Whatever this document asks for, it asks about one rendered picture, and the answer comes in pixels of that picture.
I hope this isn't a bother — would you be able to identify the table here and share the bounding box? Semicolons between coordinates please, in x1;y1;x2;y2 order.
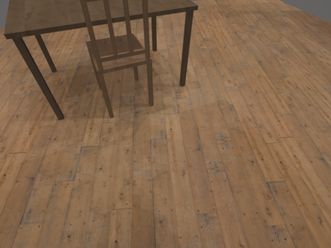
4;0;198;120

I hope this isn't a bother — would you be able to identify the chair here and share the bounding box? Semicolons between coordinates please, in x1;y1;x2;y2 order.
80;0;154;118

